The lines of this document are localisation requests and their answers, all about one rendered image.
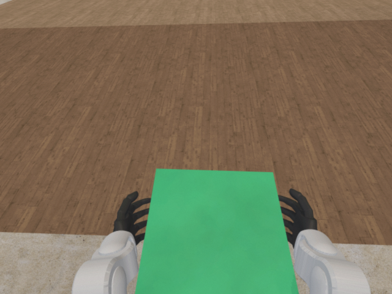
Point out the carton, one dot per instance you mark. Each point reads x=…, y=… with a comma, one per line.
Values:
x=215, y=232

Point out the robot right hand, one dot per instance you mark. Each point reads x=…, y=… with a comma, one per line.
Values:
x=303, y=216

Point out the robot left hand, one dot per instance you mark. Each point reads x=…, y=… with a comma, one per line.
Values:
x=126, y=216

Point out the left robot forearm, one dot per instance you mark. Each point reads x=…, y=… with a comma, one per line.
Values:
x=111, y=267

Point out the right robot forearm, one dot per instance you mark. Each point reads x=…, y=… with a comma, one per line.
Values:
x=324, y=268

